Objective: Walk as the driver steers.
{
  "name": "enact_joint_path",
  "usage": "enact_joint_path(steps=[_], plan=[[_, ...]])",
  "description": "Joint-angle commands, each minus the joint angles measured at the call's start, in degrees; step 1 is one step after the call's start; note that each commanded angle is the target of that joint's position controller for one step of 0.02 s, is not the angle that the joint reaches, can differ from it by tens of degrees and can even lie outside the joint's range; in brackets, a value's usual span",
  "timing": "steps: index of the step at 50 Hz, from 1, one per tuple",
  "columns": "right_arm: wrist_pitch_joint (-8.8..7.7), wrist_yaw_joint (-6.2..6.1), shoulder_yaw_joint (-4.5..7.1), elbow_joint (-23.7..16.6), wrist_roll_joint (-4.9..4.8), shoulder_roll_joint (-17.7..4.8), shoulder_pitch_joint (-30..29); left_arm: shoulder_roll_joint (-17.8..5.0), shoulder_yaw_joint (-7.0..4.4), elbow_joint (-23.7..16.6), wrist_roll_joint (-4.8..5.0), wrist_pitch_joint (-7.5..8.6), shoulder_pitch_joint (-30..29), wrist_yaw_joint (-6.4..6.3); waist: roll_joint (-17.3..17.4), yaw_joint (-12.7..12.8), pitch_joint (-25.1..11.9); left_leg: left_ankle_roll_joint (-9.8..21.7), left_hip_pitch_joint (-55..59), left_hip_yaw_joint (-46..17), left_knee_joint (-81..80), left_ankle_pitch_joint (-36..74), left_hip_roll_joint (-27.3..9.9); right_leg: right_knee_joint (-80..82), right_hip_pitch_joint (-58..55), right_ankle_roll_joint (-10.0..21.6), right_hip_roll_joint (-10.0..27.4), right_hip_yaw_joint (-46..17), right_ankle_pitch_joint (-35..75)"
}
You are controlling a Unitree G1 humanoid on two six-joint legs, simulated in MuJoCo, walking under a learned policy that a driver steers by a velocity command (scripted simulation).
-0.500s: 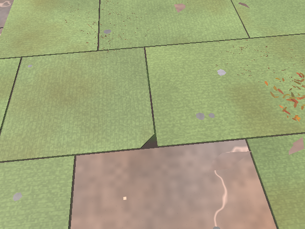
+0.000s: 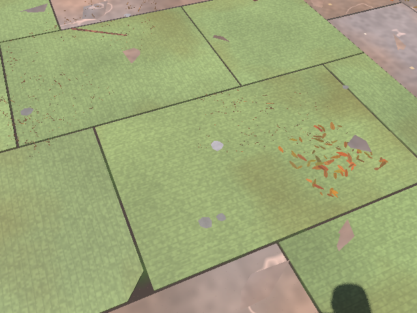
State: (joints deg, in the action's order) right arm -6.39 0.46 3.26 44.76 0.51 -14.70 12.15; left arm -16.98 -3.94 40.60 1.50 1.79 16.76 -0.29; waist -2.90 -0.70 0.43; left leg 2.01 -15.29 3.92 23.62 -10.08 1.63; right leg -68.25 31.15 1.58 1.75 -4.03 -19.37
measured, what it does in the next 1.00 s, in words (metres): walks ahead: right foot, then left foot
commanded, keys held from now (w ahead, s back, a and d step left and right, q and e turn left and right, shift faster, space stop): w+e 0.22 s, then w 0.44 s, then w+q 0.34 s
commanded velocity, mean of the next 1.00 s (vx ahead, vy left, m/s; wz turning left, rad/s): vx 0.50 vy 0.00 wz -0.17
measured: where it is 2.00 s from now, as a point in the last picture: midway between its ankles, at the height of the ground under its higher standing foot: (221, 175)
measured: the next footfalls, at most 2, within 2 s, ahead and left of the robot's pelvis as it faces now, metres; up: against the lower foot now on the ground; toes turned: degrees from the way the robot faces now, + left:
right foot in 0.36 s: +0.33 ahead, -0.18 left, +0.00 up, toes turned -14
left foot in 0.90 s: +0.67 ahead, -0.02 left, +0.00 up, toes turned -7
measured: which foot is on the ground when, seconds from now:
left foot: down 0.00-0.38, up 0.40-0.88, down 0.90-1.00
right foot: up 0.00-0.34, down 0.36-0.90, up 0.92-1.00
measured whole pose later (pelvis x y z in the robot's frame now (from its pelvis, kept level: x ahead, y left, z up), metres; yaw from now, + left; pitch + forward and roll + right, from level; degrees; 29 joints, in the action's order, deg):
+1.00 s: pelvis +0.54 -0.07 -0.02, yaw -6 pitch +2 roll -1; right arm -4.4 2.9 3.3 43.3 -1.1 -16.7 9.8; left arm -16.3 -3.0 45.4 0.6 5.0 16.2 -0.1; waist -0.3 0.2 1.9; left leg 4.8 -26.6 0.7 33.7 -9.5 3.5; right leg -64.3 15.9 0.7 -0.3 -1.6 -26.3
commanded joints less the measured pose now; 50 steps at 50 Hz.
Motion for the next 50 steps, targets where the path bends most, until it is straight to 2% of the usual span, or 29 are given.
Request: enact_joint_path(steps=[1, 4, 8, 11, 13, 15, 16, 17, 18, 19, 20, 21, 22, 23, 24, 26, 28, 31, 35, 40, 42, 43, 44, 45, 46, 47, 48, 49, 50], plan=[[-1.18, 0.13, 1.83, -2.0, -0.15, -7.0, -0.1, -2.4, -0.93, -5.3, -0.02, -0.01, -0.2, 0.11, 8.1, 0.3, 0.0, 9.4, 6.4, -12.8, -14.4, 6.8, -16.2, 1.0, 9.6, -0.6, 5.1, -2.4, 4.9], [-1.03, -0.05, 2.38, -0.6, -0.05, -8.5, 1.0, -2.1, -0.79, -6.5, -0.25, 0.03, -3.0, 0.20, 6.6, -0.1, 0.0, 9.5, 9.2, -7.4, -14.6, 14.1, -16.5, 7.3, 12.5, -1.3, 5.3, -2.5, 11.3], [-0.08, -0.47, 2.43, 0.7, -0.37, -9.8, 2.4, -0.9, -0.22, -8.2, -0.27, 0.75, -9.9, 1.64, 6.4, -2.8, 1.5, 7.4, 11.6, -0.3, -14.1, 15.6, -15.2, 20.5, 10.5, -0.8, 4.5, 1.1, 21.3], [0.84, -0.65, 2.67, 1.8, -0.94, -11.3, 5.0, -0.2, 0.17, -10.4, -0.07, 0.84, -15.3, 2.84, 6.2, -4.8, 3.5, 6.8, 15.2, 1.8, -13.4, 15.1, -16.7, 26.8, 10.1, 0.0, 3.8, 4.0, 20.8], [1.54, -0.46, 2.79, 2.9, -1.66, -11.9, 6.8, -0.2, 0.26, -11.8, 0.04, 0.90, -17.2, 3.36, 6.3, -4.9, 4.5, 6.6, 17.7, 2.1, -12.2, 17.9, -18.1, 29.8, 9.0, 1.4, 2.8, 5.1, 16.1], [2.13, -0.48, 3.04, 3.4, -2.22, -13.2, 6.7, -1.3, -0.30, -12.3, -0.25, 0.95, -15.9, 3.55, 7.6, -2.7, 3.3, 6.1, 19.6, 3.3, -7.8, 31.6, -18.8, 32.2, 4.0, 3.6, 0.1, 7.2, 9.9], [2.38, -0.63, 3.24, 3.5, -2.41, -14.2, 6.4, -2.8, -1.06, -11.8, -0.60, 0.90, -12.8, 3.42, 8.7, -0.3, 0.8, 5.6, 20.1, 4.4, -2.6, 41.6, -18.6, 33.4, -1.7, 4.9, -2.1, 8.6, 7.7], [2.73, -0.82, 3.07, 3.6, -2.52, -14.3, 5.6, -4.9, -2.44, -9.5, -0.74, 0.88, -4.8, 3.16, 8.1, 4.7, -3.6, 4.4, 18.2, 6.3, 7.0, 47.6, -17.1, 37.7, -13.0, 6.7, -4.6, 9.8, 11.3], [2.55, -1.07, 2.24, 3.4, -1.99, -12.4, 6.0, -8.4, -4.16, -6.8, -0.77, 0.60, 4.4, 2.27, 6.2, 8.9, -8.8, 2.4, 8.3, 7.5, 19.6, 40.9, -14.9, 37.9, -29.7, 8.5, -3.5, 6.5, 15.3], [1.48, -0.44, -0.05, 0.4, 0.09, -6.0, 9.5, -15.5, -5.45, -5.9, -1.13, 0.56, 9.7, 1.32, -7.6, 7.0, -15.8, -1.3, -16.9, 7.4, 42.8, 2.3, -7.4, 38.2, -52.6, 16.5, 12.8, -20.3, 13.4], [-0.39, 0.29, -0.44, 1.2, -0.96, -6.6, 9.9, -13.8, -4.47, -6.5, -0.96, 1.09, 10.7, 1.48, -8.4, 6.8, -25.4, -1.6, -24.3, -4.9, 54.0, -23.8, -1.9, 47.8, -56.1, 22.0, 21.2, -41.9, 11.4], [-0.96, 0.79, 1.01, -0.4, -3.42, -10.8, 3.9, -10.1, -3.11, -5.9, -1.41, 1.61, 8.4, 2.04, -3.4, 7.9, -18.5, -1.1, -29.3, -8.0, 56.4, -20.1, -5.0, 48.7, -51.1, 18.5, 18.9, -32.5, 13.3], [-1.15, 0.75, 0.60, -1.5, -3.55, -9.8, 0.9, -8.4, -2.54, -5.7, -1.08, 1.84, 4.9, 2.14, -2.7, 6.1, -11.3, -0.5, -29.5, -6.9, 53.0, -15.6, -7.3, 48.8, -42.1, 16.2, 16.2, -23.1, 17.4], [-0.93, 0.33, 0.64, -1.0, -2.32, -9.2, 0.1, -6.4, -1.87, -5.8, -0.92, 2.00, 0.9, 2.26, 0.3, 3.7, -7.1, -0.7, -27.3, -6.5, 48.7, -11.8, -9.3, 50.0, -34.0, 14.3, 13.4, -17.1, 20.9], [-0.23, 0.13, 1.01, -0.5, -1.54, -9.3, 1.2, -4.5, -1.24, -6.1, -1.17, 2.30, -1.8, 2.34, -0.5, 1.6, -5.2, -0.9, -23.5, -6.9, 45.5, -9.1, -10.7, 51.9, -28.0, 13.3, 11.3, -13.1, 23.3], [1.27, 0.20, 0.88, 0.6, -1.33, -7.5, 4.3, -4.4, -1.24, -5.8, -1.40, 3.11, -3.4, 2.25, -1.4, -0.8, -4.7, -1.9, -19.1, -6.6, 43.2, -5.5, -11.0, 55.8, -22.4, 13.8, 10.1, -10.4, 24.0], [2.14, -0.11, 0.81, 0.4, -0.91, -6.5, 3.2, -5.3, -1.43, -4.5, -1.48, 3.87, -2.8, 1.93, -0.6, -1.2, -2.9, -3.1, -20.4, -6.4, 39.5, -1.8, -10.9, 58.1, -20.4, 14.2, 9.8, -7.4, 25.8], [2.12, -0.22, 0.48, -1.4, -0.49, -5.5, -2.6, -5.6, -1.45, -2.5, -1.41, 3.83, -0.4, 1.03, -0.2, 0.5, -0.3, -4.1, -24.3, -6.5, 29.4, 6.9, -10.6, 59.4, -22.0, 13.1, 8.8, -4.2, 25.7], [1.47, 0.93, -0.32, -2.7, -1.28, -4.0, -8.7, -7.2, -1.75, -0.3, -1.32, 3.49, 1.7, 0.42, -1.0, 3.2, 1.8, -3.4, -22.6, -4.8, 15.7, 16.7, -8.3, 60.3, -24.0, 11.0, 8.6, -0.4, 20.2], [1.43, 2.56, -0.34, -5.5, -1.87, -5.1, -13.2, -8.1, -2.38, 3.1, -0.88, 3.10, 4.0, 0.09, -0.7, 4.5, 4.1, 0.2, -25.4, -5.6, 10.2, 11.6, -6.9, 57.7, -33.2, 9.3, 13.2, 1.5, 20.8], [1.37, 3.14, -0.08, -6.1, -1.70, -5.8, -12.2, -8.7, -2.70, 3.5, -0.73, 2.55, 2.8, -0.28, -1.2, 3.4, 3.2, 2.1, -23.5, -4.5, 9.4, 6.6, -5.6, 54.3, -36.1, 7.8, 14.0, 3.0, 28.5], [1.44, 3.18, 0.38, -5.8, -1.54, -6.7, -9.7, -9.3, -2.83, 3.4, -0.83, 2.24, 1.8, -0.50, -1.9, 2.0, 1.2, 3.1, -19.1, -2.8, 9.2, 4.5, -3.8, 50.7, -36.5, 6.8, 13.5, 4.4, 37.9], [1.57, 3.02, 1.29, -4.6, -1.35, -8.0, -4.4, -9.6, -2.85, 3.1, -0.90, 1.77, 0.5, -0.77, -1.8, -1.0, -2.6, 4.3, -10.9, -0.3, 8.2, 4.6, -1.2, 43.3, -35.8, 5.4, 11.8, 6.7, 47.9], [1.73, 2.60, 2.86, -2.3, -1.28, -10.7, 3.9, -8.6, -2.35, 2.6, -1.28, 1.35, 0.9, -1.21, 0.1, -4.4, -7.6, 5.8, 1.5, 0.0, 7.8, 6.0, 1.1, 31.1, -31.5, 3.4, 8.7, 9.6, 51.0], [2.01, 1.92, 4.51, -1.6, -1.42, -16.5, 11.9, -6.0, -1.10, 1.0, -2.82, 1.70, 4.1, -1.60, 9.8, -5.6, -14.5, 11.2, 19.6, -17.1, 8.5, 9.0, -10.1, 10.8, -15.7, 0.3, 4.5, 11.4, 31.9], [1.67, 2.44, 4.36, -1.4, -1.84, -18.0, 12.8, -0.1, 0.87, 0.2, -3.10, 3.37, 9.2, -0.46, 20.9, -1.6, -20.5, 20.2, 35.4, -47.3, -1.8, -6.0, -19.7, -4.6, 5.8, -2.5, -6.4, 3.9, -12.7], [1.57, 2.38, 3.19, -1.9, -2.02, -13.0, 13.2, -5.4, -0.02, 0.3, -0.92, 4.96, 3.7, 0.40, 14.5, -5.2, -19.2, 17.8, 35.6, -48.9, -6.5, -13.6, -19.4, -9.3, 11.9, -1.0, -3.4, -3.3, -12.1], [1.54, 2.08, 2.73, -2.8, -1.71, -11.4, 9.7, -7.1, -0.35, -1.6, 0.45, 5.85, -2.0, 0.76, 10.7, -5.1, -11.5, 15.6, 28.6, -41.5, -7.0, -11.0, -18.0, -8.1, 14.9, 0.0, -1.1, -2.4, -6.7], [1.64, 1.91, 2.44, -3.9, -1.43, -10.8, 6.4, -6.7, -0.18, -2.2, -0.43, 6.29, -4.8, 0.43, 4.7, -3.7, -7.4, 14.5, 20.7, -36.0, -7.2, -5.3, -16.1, -4.6, 13.3, 0.4, 1.2, -1.7, -2.6]])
